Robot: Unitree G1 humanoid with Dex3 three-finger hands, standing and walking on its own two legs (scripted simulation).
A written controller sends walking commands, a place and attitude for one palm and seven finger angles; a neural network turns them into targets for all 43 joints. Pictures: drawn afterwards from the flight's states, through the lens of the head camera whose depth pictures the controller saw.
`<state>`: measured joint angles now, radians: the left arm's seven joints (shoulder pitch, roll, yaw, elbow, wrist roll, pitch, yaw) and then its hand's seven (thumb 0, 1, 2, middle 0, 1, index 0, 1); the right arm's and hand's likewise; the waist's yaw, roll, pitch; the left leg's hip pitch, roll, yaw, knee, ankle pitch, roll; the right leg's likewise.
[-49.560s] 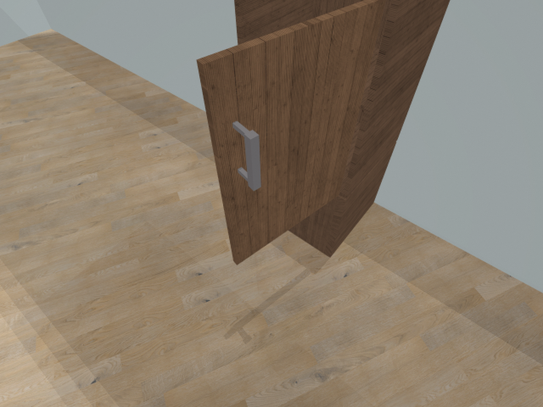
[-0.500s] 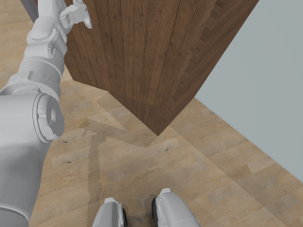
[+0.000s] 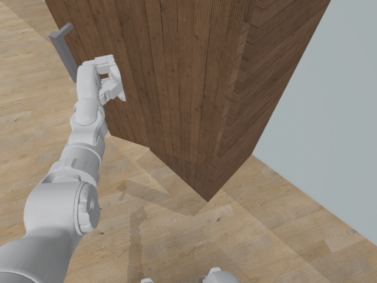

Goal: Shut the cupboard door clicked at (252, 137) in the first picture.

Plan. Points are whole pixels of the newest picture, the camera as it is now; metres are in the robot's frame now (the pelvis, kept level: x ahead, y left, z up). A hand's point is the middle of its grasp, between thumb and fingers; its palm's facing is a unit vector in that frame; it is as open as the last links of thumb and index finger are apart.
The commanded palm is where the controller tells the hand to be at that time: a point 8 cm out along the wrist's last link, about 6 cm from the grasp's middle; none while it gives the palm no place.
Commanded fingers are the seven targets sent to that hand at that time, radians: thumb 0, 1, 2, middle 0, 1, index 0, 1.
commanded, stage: pull the fist back off the door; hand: left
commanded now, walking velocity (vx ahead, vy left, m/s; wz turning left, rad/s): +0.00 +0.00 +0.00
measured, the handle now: (73, 55) +0.63 +0.22 +0.10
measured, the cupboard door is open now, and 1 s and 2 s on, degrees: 23 23 23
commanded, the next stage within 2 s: draw the hand back to the body in 0.26 s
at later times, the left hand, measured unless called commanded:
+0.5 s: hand (116, 99) +0.47 +0.10 +0.12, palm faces +0.07 -1.00 +0.03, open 3.1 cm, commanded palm +0.41 +0.15 +0.12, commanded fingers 0.00 0.90 0.90 -1.30 -1.50 -1.30 -1.50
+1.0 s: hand (51, 162) +0.31 +0.18 +0.15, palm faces +0.07 -0.99 -0.15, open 3.0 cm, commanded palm +0.28 +0.23 +0.17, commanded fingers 0.00 0.90 0.90 -0.97 -1.14 -0.97 -1.14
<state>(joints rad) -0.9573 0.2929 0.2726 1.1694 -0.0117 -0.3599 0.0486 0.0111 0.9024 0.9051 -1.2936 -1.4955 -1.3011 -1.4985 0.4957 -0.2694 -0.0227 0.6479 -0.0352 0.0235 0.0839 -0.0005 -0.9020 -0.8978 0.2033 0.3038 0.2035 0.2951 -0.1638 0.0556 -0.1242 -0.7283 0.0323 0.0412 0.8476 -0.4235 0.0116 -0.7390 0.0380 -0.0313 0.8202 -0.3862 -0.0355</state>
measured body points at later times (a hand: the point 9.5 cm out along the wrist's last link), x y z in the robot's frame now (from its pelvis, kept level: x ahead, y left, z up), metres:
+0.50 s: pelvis -0.02 +0.00 +0.00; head +0.05 -0.01 +0.45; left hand +0.46 +0.16 +0.12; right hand +0.04 -0.25 -0.12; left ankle -0.02 +0.11 -0.70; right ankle +0.00 -0.10 -0.70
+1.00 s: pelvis -0.01 +0.02 +0.03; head -0.02 +0.00 +0.48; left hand +0.30 +0.23 +0.16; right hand +0.17 -0.22 -0.05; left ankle -0.02 +0.11 -0.70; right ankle +0.00 -0.10 -0.70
